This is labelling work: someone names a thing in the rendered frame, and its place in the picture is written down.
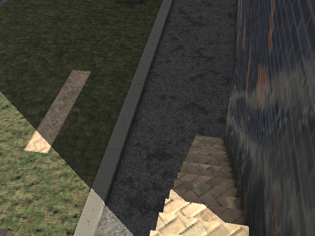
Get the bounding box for stairs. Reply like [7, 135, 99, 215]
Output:
[150, 135, 249, 236]

